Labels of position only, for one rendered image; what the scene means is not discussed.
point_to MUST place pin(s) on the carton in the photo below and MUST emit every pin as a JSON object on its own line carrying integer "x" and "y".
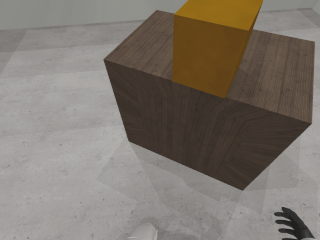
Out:
{"x": 209, "y": 41}

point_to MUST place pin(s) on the left robot thigh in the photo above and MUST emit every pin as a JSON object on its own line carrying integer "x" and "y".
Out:
{"x": 143, "y": 231}

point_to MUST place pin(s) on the pedestal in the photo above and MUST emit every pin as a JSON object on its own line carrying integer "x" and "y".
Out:
{"x": 233, "y": 139}

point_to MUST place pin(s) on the right robot hand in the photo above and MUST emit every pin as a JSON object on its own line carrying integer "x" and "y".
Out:
{"x": 300, "y": 230}

